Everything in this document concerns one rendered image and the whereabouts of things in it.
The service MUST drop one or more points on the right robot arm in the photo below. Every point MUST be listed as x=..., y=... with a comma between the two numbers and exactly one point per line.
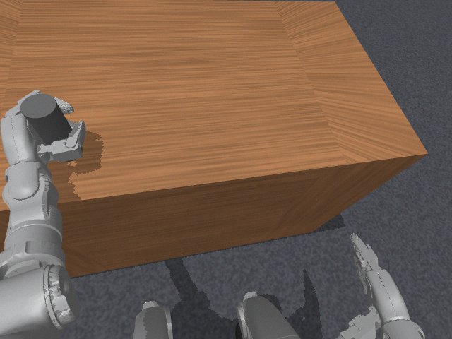
x=401, y=329

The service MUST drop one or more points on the right robot hand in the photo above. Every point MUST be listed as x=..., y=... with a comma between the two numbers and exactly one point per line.
x=384, y=299

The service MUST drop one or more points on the left robot hand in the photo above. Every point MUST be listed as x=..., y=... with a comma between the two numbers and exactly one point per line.
x=21, y=142

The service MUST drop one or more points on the can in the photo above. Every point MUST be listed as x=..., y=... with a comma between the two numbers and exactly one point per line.
x=46, y=117

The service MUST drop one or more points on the left robot arm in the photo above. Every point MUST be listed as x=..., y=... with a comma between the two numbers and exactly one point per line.
x=37, y=298

